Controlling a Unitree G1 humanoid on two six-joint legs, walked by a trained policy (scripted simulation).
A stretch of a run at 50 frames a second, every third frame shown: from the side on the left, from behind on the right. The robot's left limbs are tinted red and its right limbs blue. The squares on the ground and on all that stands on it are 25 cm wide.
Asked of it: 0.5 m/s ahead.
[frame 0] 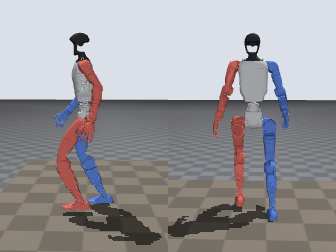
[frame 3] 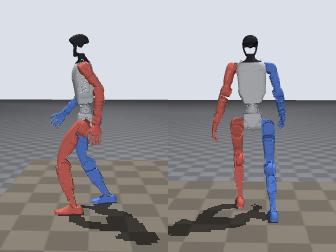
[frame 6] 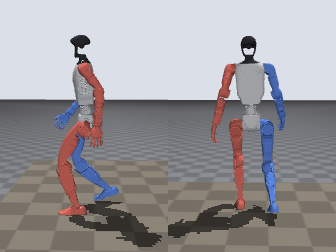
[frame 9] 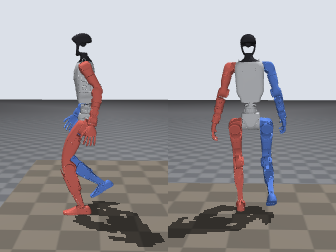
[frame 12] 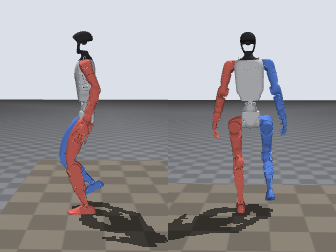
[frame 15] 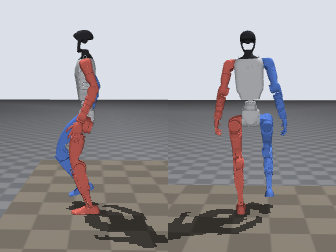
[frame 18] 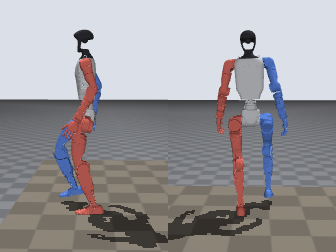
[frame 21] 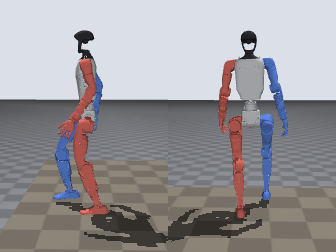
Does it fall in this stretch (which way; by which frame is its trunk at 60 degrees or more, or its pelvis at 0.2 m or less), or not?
no
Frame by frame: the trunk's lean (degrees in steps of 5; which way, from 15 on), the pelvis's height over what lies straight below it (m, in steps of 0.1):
0: 5, 0.8
3: 5, 0.8
6: 5, 0.7
9: 5, 0.8
12: 5, 0.8
15: 5, 0.8
18: 5, 0.8
21: 5, 0.8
